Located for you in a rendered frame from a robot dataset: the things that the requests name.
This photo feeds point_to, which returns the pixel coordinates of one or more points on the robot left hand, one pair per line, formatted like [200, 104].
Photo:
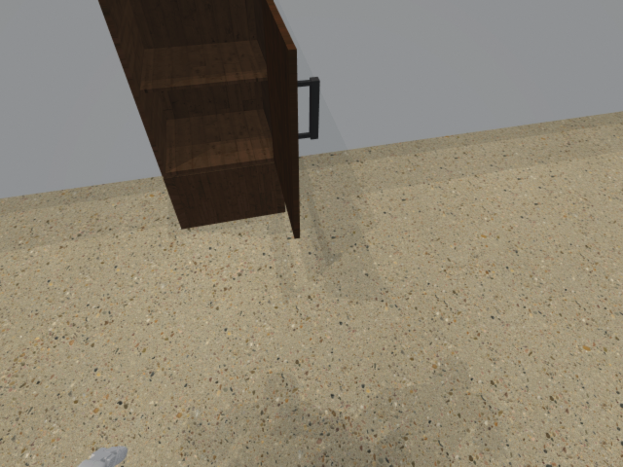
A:
[105, 457]

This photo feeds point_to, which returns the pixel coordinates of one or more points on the handle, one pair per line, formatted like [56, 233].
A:
[314, 83]

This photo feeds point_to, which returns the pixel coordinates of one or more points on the cupboard door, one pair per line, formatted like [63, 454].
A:
[281, 58]

